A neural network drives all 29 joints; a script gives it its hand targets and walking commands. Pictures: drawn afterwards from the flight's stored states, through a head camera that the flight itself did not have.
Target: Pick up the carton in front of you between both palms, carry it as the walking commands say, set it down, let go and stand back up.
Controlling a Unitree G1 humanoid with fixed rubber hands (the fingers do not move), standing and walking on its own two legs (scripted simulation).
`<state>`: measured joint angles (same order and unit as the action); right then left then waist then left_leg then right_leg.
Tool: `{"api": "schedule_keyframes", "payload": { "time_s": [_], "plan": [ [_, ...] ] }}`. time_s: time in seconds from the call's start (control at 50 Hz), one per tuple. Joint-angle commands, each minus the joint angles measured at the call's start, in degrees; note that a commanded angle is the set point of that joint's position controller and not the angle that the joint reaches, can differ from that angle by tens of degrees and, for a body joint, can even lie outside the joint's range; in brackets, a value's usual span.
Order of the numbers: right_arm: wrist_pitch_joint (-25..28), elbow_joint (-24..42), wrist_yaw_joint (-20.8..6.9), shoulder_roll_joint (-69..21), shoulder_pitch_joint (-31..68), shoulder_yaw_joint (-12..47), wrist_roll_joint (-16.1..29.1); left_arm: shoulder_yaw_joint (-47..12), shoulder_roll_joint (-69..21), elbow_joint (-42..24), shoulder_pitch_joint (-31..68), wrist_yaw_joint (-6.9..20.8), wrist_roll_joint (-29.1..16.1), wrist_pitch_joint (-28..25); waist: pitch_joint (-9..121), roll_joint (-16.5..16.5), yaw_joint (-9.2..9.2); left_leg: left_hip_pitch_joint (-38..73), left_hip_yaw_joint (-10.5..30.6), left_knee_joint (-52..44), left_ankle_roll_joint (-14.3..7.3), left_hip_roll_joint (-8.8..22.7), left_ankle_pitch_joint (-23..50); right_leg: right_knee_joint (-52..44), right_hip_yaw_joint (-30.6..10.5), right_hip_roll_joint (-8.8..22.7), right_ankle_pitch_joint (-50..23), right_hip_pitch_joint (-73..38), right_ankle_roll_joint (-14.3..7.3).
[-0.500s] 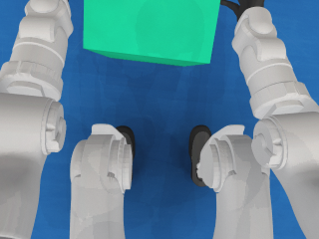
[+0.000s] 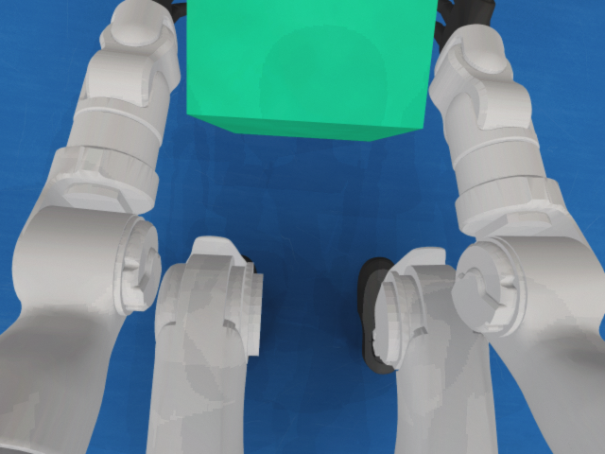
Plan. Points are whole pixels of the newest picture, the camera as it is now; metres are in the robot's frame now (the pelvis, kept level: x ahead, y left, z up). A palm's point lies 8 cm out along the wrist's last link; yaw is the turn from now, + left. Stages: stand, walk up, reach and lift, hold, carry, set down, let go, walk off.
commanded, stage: reach and lift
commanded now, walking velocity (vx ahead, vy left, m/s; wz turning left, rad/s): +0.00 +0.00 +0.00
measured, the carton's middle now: (308, 43) +0.54 +0.04 -0.22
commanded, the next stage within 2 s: none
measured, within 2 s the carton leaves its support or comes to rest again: neither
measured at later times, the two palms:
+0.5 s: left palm out of the picture +0.49 +0.20 +0.05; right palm out of the picture +0.50 -0.10 +0.06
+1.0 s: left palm out of the picture +0.44 +0.18 +0.20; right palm out of the picture +0.46 -0.12 +0.21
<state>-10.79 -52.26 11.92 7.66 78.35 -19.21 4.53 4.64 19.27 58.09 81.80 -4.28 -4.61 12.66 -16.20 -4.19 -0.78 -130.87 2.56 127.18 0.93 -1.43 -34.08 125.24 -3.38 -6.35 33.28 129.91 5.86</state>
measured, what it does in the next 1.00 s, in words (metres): rises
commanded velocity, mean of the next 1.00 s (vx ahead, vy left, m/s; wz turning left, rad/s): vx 0.00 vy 0.00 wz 0.00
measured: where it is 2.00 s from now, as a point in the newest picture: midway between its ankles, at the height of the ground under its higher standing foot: (307, 332)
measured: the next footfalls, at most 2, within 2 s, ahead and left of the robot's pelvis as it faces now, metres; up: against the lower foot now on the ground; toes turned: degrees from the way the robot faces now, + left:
none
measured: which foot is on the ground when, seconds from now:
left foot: down 0.00-1.00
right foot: down 0.00-1.00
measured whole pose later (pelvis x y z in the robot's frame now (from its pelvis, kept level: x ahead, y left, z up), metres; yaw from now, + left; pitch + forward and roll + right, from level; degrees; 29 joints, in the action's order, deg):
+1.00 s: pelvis +0.04 -0.01 +0.24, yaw +5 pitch +34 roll -1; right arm -18.8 -35.1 5.2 -7.0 41.1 -25.9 -10.9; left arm 21.7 -1.3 38.7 43.2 -0.5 12.1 20.8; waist 13.6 -1.7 -0.2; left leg -86.3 6.4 78.9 2.7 -5.1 -26.8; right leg 79.0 -6.5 -6.4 27.9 85.3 3.0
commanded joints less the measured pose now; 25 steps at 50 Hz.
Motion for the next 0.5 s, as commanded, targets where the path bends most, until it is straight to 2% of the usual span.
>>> {"api": "schedule_keyframes", "payload": {
  "time_s": [0.0,0.04,0.1,0.18,0.22,0.28,0.36,0.48],
  "plan": [
    [-0.96,13.78,-16.55,-61.26,36.06,25.41,5.42,-17.62,-62.1,-22.61,34.52,16.3,-5.91,-0.94,94.95,8.13,-3.38,55.04,-6.17,-11.85,0.24,-4.86,37.64,-7.97,10.89,-3.92,-28.09,-34.82,-3.11],
    [-1.92,17.49,-15.98,-62.43,35.75,27.6,4.74,-18.44,-65.48,-23.84,30.96,15.54,-4.94,0.8,99.18,8.98,-2.73,57.19,-6.81,-13.36,0.86,-5.41,37.32,-9.98,11.12,-4.33,-26.9,-35.35,-2.87],
    [-3.7,19.24,-16.06,-62.86,34.09,27.33,2.09,-17.08,-69.07,-21.72,25.45,15.34,-2.32,3.51,95.12,8.86,-1.39,52.97,-7.45,-17.35,1.22,-6.26,30.02,-13.74,11.21,-4.71,-21.31,-35.1,-3.0],
    [-6.5,11.84,-17.29,-63.33,28.68,19.64,-4.85,-9.73,-70.95,-11.92,20.49,16.69,3.73,6.16,76.57,7.9,0.36,40.83,-7.5,-24.09,0.89,-6.67,14.27,-19.87,11.07,-4.61,-9.71,-30.41,-3.76],
    [-7.41,9.19,-17.94,-63.03,27.56,15.8,-7.68,-6.14,-70.57,-9.67,20.2,17.14,6.43,6.69,72.96,7.78,0.33,38.83,-7.36,-26.65,0.61,-6.74,10.58,-22.49,10.7,-4.73,-7.02,-30.02,-4.03],
    [-7.89,7.11,-18.58,-63.47,27.16,12.67,-10.1,-2.27,-70.01,-8.01,20.38,17.5,9.3,6.7,72.64,6.52,-0.19,38.88,-7.35,-29.61,0.12,-6.97,9.11,-25.97,10.0,-4.91,-6.26,-31.65,-4.02],
    [-8.41,6.16,-19.38,-65.08,26.25,11.61,-11.34,0.23,-70.47,-7.67,19.76,17.95,11.52,6.77,75.11,5.17,-0.96,41.69,-7.45,-33.19,-0.24,-7.19,8.68,-29.88,9.43,-5.01,-5.94,-34.72,-3.68],
    [-9.39,7.86,-20.42,-68.52,22.93,14.88,-10.63,-2.44,-74.02,-11.37,17.94,18.59,10.9,7.67,82.19,4.94,-1.04,49.76,-7.57,-37.58,0.02,-7.43,12.18,-34.65,9.22,-5.06,-8.61,-41.02,-3.32]
  ]
}}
